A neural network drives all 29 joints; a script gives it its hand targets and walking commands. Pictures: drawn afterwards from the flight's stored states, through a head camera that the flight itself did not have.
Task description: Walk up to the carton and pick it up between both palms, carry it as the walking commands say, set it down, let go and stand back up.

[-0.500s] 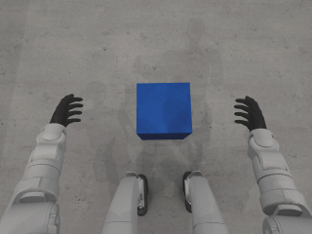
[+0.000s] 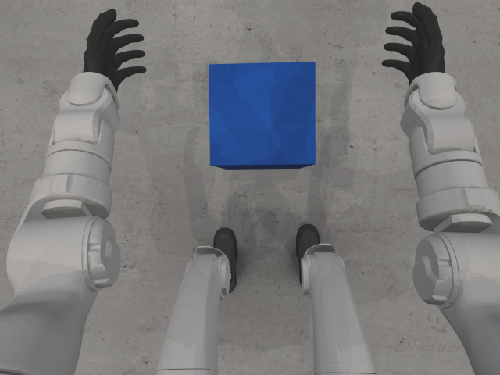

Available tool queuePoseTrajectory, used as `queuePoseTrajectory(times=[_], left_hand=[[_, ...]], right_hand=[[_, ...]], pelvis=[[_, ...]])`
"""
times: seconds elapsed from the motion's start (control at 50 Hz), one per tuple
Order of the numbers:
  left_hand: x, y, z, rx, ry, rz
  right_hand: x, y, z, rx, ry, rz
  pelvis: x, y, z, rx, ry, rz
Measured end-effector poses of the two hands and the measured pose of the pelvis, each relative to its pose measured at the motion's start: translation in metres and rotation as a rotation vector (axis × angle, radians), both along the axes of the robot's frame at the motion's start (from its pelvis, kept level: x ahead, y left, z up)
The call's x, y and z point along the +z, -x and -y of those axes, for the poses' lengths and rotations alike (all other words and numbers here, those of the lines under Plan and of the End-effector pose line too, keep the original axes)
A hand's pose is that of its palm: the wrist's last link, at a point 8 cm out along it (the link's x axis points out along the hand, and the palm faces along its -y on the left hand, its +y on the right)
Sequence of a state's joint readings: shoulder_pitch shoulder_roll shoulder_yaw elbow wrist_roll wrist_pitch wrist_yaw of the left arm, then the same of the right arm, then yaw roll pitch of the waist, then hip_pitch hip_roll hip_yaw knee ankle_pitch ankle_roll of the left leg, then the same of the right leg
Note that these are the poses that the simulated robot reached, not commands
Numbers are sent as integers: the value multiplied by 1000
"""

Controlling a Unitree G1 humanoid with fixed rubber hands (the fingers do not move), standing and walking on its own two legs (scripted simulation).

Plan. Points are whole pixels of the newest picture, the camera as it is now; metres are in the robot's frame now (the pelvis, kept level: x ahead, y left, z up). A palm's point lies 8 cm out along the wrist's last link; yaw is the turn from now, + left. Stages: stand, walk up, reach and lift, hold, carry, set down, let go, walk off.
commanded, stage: reach and lift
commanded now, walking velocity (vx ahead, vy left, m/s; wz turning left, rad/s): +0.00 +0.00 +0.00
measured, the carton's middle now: (262, 125) +0.51 +0.00 -0.52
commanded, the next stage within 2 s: none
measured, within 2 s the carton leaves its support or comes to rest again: neither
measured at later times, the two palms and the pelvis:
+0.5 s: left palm (128, 100) +0.51 +0.23 -0.22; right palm (376, 104) +0.49 -0.19 -0.23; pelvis -0.01 +0.01 -0.08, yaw +0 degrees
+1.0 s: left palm (165, 114) +0.52 +0.22 -0.37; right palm (350, 112) +0.51 -0.19 -0.37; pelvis -0.03 +0.01 -0.21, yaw +1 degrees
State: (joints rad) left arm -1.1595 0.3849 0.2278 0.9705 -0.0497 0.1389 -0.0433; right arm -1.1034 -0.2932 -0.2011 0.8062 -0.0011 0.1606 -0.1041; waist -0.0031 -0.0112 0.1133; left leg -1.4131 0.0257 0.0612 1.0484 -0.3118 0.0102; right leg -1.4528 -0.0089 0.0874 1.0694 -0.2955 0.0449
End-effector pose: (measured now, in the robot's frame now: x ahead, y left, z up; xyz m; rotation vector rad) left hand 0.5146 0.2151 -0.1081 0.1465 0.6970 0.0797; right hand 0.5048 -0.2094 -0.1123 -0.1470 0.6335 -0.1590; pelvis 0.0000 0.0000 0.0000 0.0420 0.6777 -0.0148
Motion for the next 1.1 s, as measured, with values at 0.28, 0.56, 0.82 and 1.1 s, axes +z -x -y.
queuePoseTrajectory(times=[0.28,0.56,0.82,1.1], left_hand=[[-29,-19,-11,23,33,34],[-142,10,-16,49,33,3],[-214,-1,4,61,48,21],[-289,1,-1,90,61,-20]], right_hand=[[-31,-15,-13,-13,-53,12],[-152,17,-15,-33,-62,-63],[-209,-8,-16,-50,-25,-7],[-287,-5,-23,-35,-35,-62]], pelvis=[[-9,-13,-8,4,10,-108],[-99,22,-10,23,13,-189],[-175,44,-8,35,20,7],[-230,34,-9,47,29,1]])
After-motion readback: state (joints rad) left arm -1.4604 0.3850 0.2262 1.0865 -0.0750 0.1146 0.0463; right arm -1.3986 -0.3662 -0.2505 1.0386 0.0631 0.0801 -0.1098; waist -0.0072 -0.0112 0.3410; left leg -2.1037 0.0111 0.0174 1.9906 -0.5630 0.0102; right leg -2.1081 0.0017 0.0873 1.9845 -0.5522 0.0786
